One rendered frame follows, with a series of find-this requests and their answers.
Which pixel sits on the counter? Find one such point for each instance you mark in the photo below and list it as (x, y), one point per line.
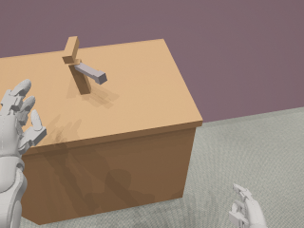
(122, 144)

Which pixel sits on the right robot hand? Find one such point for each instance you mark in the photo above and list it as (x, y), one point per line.
(249, 213)

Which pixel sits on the left robot hand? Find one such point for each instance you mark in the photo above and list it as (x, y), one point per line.
(13, 116)

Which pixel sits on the robot left forearm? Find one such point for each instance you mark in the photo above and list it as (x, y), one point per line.
(13, 185)

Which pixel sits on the tap lever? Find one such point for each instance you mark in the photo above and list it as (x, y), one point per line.
(98, 76)

